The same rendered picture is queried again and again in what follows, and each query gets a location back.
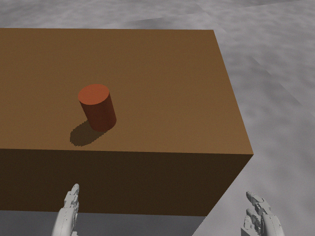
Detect can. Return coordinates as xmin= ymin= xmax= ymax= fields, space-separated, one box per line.
xmin=78 ymin=84 xmax=117 ymax=132

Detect right robot hand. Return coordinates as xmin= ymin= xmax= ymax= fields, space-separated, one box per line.
xmin=241 ymin=191 xmax=285 ymax=236

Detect left robot hand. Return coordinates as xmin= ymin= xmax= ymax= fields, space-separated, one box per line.
xmin=51 ymin=183 xmax=79 ymax=236

